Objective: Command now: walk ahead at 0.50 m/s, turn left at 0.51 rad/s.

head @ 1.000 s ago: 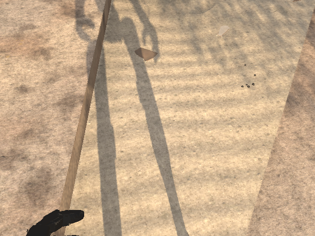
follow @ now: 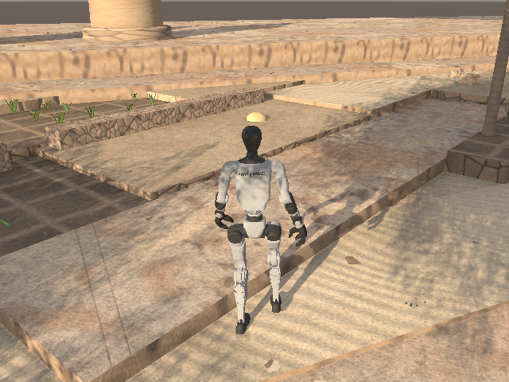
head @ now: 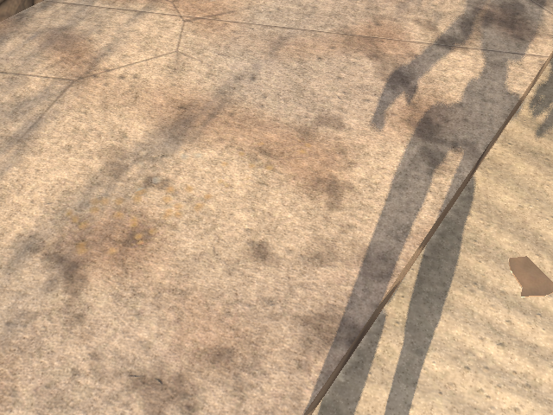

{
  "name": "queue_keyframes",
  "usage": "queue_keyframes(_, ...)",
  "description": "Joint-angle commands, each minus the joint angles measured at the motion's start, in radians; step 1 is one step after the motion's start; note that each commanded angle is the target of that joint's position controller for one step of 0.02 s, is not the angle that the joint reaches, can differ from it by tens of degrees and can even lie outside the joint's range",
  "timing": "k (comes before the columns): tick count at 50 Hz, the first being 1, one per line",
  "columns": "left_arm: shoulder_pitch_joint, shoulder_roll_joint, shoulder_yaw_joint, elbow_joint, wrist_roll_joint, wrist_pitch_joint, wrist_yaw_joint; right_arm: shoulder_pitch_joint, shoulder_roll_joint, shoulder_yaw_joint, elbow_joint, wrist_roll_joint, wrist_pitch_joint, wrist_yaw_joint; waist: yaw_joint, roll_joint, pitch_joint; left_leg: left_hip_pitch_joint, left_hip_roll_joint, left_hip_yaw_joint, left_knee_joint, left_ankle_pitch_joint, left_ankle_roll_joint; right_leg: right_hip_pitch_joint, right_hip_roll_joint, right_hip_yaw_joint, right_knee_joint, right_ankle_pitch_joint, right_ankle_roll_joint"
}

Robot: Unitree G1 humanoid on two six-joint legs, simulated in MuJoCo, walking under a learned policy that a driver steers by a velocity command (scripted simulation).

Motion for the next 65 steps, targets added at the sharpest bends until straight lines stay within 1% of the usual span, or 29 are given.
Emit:
queue_keyframes(1,-0.029,0.087,0.023,-0.088,-0.011,-0.029,0.013,-0.018,-0.152,-0.036,-0.069,-0.006,-0.012,-0.009,0.031,0.152,-0.057,-0.005,0.256,-0.206,0.003,0.565,0.092,0.134,0.050,-0.027,-0.082,-0.006,-0.029)
queue_keyframes(4,0.174,0.113,0.042,-0.041,0.012,-0.054,0.032,-0.055,-0.114,-0.019,-0.077,0.018,-0.025,-0.008,0.145,0.096,-0.138,-0.038,0.173,-0.157,0.275,0.658,0.037,0.433,0.036,-0.031,-0.271,0.052,-0.068)
queue_keyframes(5,0.298,0.179,0.057,-0.032,0.030,-0.059,0.043,-0.068,-0.047,0.002,-0.106,0.028,-0.035,-0.008,0.191,-0.036,-0.217,-0.174,0.100,-0.067,0.543,0.383,-0.004,0.597,-0.174,0.215,-0.346,-0.018,-0.102)
queue_keyframes(6,0.319,0.288,0.087,-0.001,0.024,-0.036,0.042,0.076,-0.010,0.007,-0.111,0.039,-0.029,-0.009,0.112,-0.305,-0.249,-0.436,-0.041,0.075,0.775,-0.227,-0.044,0.726,-0.365,0.592,-0.444,-0.023,-0.238)
queue_keyframes(7,0.280,0.202,0.080,-0.008,0.017,-0.019,0.030,0.082,-0.081,-0.003,-0.056,-0.003,-0.009,-0.021,0.107,-0.096,-0.165,-0.526,0.028,0.058,0.984,-0.240,-0.045,0.639,-0.338,0.619,-0.435,-0.279,-0.281)
queue_keyframes(8,0.234,0.126,0.061,-0.013,0.007,-0.016,0.024,-0.005,-0.078,-0.005,-0.061,-0.025,-0.006,-0.015,0.113,0.000,-0.074,-0.579,0.048,0.058,1.107,-0.188,-0.040,0.541,-0.285,0.513,-0.444,-0.415,-0.284)
queue_keyframes(11,0.217,0.091,0.047,0.028,0.006,-0.043,0.023,-0.117,-0.019,0.017,-0.118,-0.028,0.000,0.005,0.084,-0.017,-0.007,-0.685,0.095,0.075,1.259,-0.112,-0.024,0.421,-0.175,0.296,-0.472,-0.267,-0.248)
queue_keyframes(18,0.476,0.044,0.031,0.226,-0.003,-0.079,0.013,-0.486,0.152,0.101,-0.313,-0.026,0.007,-0.044,0.103,-0.015,0.047,-1.362,0.092,0.064,1.934,-0.273,0.043,0.510,-0.243,0.284,-0.475,-0.311,-0.275)
queue_keyframes(21,0.410,0.035,0.017,0.258,-0.019,-0.071,0.037,-0.560,0.156,0.129,-0.379,-0.013,0.005,-0.028,0.032,0.026,0.084,-1.205,0.176,0.155,1.567,-0.201,0.017,0.302,-0.154,0.146,-0.595,-0.333,-0.217)
queue_keyframes(25,0.429,0.108,0.039,0.235,-0.034,-0.069,0.053,-0.504,0.129,0.121,-0.345,-0.011,0.033,-0.008,0.081,0.019,-0.010,-0.812,0.230,0.283,1.131,-0.125,0.019,0.374,-0.147,0.007,-0.707,0.295,-0.253)
queue_keyframes(27,0.432,0.121,0.045,0.230,-0.034,-0.060,0.042,-0.452,0.151,0.117,-0.309,0.010,0.033,-0.008,0.061,-0.045,-0.104,-0.535,0.126,0.371,0.915,-0.266,0.051,0.445,-0.142,-0.076,-0.551,0.985,-0.248)
queue_keyframes(29,0.456,0.158,0.059,0.229,-0.022,-0.055,0.032,-0.252,0.093,0.081,-0.240,0.026,0.023,-0.013,-0.023,-0.152,-0.260,-0.346,0.024,0.357,0.771,-0.306,0.084,0.599,-0.206,-0.063,-0.217,1.490,-0.224)
queue_keyframes(30,0.406,0.163,0.067,0.208,-0.029,-0.067,0.019,-0.115,0.027,0.053,-0.211,0.005,0.008,-0.019,-0.102,-0.170,-0.337,-0.148,0.081,0.184,0.653,-0.284,0.132,0.503,-0.191,-0.069,0.043,1.426,-0.190)
queue_keyframes(31,0.353,0.096,0.057,0.124,-0.070,-0.082,-0.007,0.023,-0.098,0.011,-0.170,-0.019,-0.008,-0.022,-0.142,0.116,-0.414,0.081,0.381,-0.380,0.345,-0.435,0.206,0.136,-0.029,-0.070,0.465,0.744,-0.119)
queue_keyframes(32,0.305,0.014,0.045,0.179,-0.053,-0.102,-0.014,0.047,-0.177,-0.010,-0.128,0.010,-0.014,-0.029,-0.143,0.302,-0.484,0.190,0.502,-0.898,-0.103,-0.260,0.293,-0.109,0.180,0.188,0.849,-0.088,-0.115)
queue_keyframes(33,0.337,0.000,0.060,0.156,-0.082,-0.106,-0.020,-0.035,-0.108,0.014,-0.117,0.021,-0.036,-0.015,-0.056,0.170,-0.340,0.060,0.570,-0.831,-0.103,-0.323,0.251,-0.238,0.152,0.298,1.012,-0.136,-0.116)
queue_keyframes(35,0.142,-0.006,0.044,0.056,-0.073,-0.070,0.010,-0.155,0.051,0.058,-0.046,0.021,-0.069,0.025,0.040,0.019,-0.016,-0.291,0.497,-0.429,-0.033,-0.325,0.138,-0.305,0.025,0.111,1.006,-0.096,-0.156)
queue_keyframes(36,0.189,-0.013,0.048,0.062,-0.059,-0.045,0.024,-0.205,0.127,0.073,-0.006,-0.002,-0.080,0.034,0.110,0.043,0.000,-0.389,0.438,-0.252,-0.026,-0.223,0.086,-0.233,-0.003,0.114,0.993,-0.063,-0.164)
queue_keyframes(38,0.281,-0.032,0.042,0.079,-0.081,-0.006,0.027,-0.222,0.170,0.080,0.051,0.001,-0.094,0.034,0.168,0.135,0.021,-0.403,0.367,-0.032,-0.071,-0.087,0.019,-0.211,-0.002,0.141,0.940,-0.008,-0.178)
queue_keyframes(41,0.190,-0.031,0.025,0.033,-0.071,-0.002,0.019,-0.143,0.097,0.064,0.115,0.005,-0.088,0.020,0.152,0.086,0.039,-0.328,0.307,0.196,-0.138,0.149,-0.026,-0.283,0.019,0.097,0.762,0.141,-0.181)
queue_keyframes(44,0.096,-0.001,0.032,-0.006,-0.058,-0.002,0.001,-0.082,0.036,0.057,0.121,-0.008,-0.092,-0.032,0.114,0.105,-0.016,-0.210,0.246,0.333,-0.191,0.331,-0.034,-0.218,0.045,0.004,0.483,0.258,-0.127)
queue_keyframes(51,-0.145,-0.010,0.035,-0.109,-0.072,-0.009,-0.050,0.004,-0.115,0.026,0.098,0.026,-0.070,-0.081,0.015,0.121,-0.008,0.225,0.362,0.359,-0.163,0.744,-0.087,-0.206,0.052,-0.114,-0.014,0.181,-0.118)
queue_keyframes(56,-0.021,0.069,0.069,-0.116,-0.075,0.002,-0.075,-0.012,-0.193,-0.014,0.055,0.035,-0.017,-0.092,0.103,0.204,-0.067,0.304,0.409,0.380,0.173,1.302,-0.056,0.006,0.134,-0.196,-0.081,-0.056,-0.184)
queue_keyframes(58,0.270,0.179,0.122,-0.052,-0.067,0.001,-0.043,-0.093,-0.201,-0.021,0.016,0.035,-0.023,-0.080,0.271,0.140,-0.183,0.057,0.331,0.385,0.614,1.002,-0.051,0.456,0.111,-0.061,-0.270,0.028,-0.269)
queue_keyframes(59,0.301,0.242,0.127,-0.030,-0.059,0.005,-0.020,-0.060,-0.031,0.023,-0.023,-0.018,-0.052,-0.054,0.181,-0.118,-0.211,-0.397,0.179,0.337,0.951,-0.143,-0.061,0.778,-0.111,0.255,-0.132,0.147,-0.371)
queue_keyframes(60,0.287,0.245,0.122,-0.065,-0.031,-0.022,-0.014,-0.062,-0.031,0.037,-0.095,0.020,-0.107,-0.027,0.159,-0.174,-0.382,-0.702,0.046,0.079,1.220,-0.328,-0.086,0.981,-0.294,0.837,-0.329,-0.165,-0.602)
queue_keyframes(61,0.286,0.166,0.108,-0.067,-0.033,-0.034,-0.006,-0.208,-0.108,0.020,-0.131,0.049,-0.146,-0.010,0.217,-0.031,-0.287,-0.816,0.125,-0.016,1.189,-0.206,-0.058,0.918,-0.264,0.753,-0.426,-0.207,-0.534)
queue_keyframes(63,0.170,0.113,0.085,-0.084,-0.047,-0.052,-0.008,-0.212,-0.113,0.021,-0.140,0.040,-0.152,-0.009,0.100,0.151,-0.118,-0.756,0.195,0.015,0.998,-0.065,-0.062,0.655,-0.179,0.519,-0.445,-0.006,-0.432)
queue_keyframes(65,0.106,0.105,0.078,-0.104,-0.037,-0.055,-0.006,-0.161,-0.130,0.009,-0.132,0.015,-0.118,-0.011,0.033,0.134,-0.076,-0.621,0.234,0.028,0.892,-0.028,-0.105,0.442,-0.113,0.393,-0.457,0.144,-0.402)
Keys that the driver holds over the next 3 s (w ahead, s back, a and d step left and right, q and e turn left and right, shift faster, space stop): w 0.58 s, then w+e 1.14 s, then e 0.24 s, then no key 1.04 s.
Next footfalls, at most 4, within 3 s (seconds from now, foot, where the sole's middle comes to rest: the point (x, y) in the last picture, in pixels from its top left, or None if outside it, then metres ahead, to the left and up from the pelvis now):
0.10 right None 0.18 -0.12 -0.78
0.60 left None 0.43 0.12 -0.64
1.16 right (258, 284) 0.73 -0.01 -0.64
1.58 left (199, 186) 1.05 0.14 -0.64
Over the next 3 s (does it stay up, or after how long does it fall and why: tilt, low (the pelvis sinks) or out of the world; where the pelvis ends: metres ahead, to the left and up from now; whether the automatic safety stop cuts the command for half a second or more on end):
stays up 1.13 -0.05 0.13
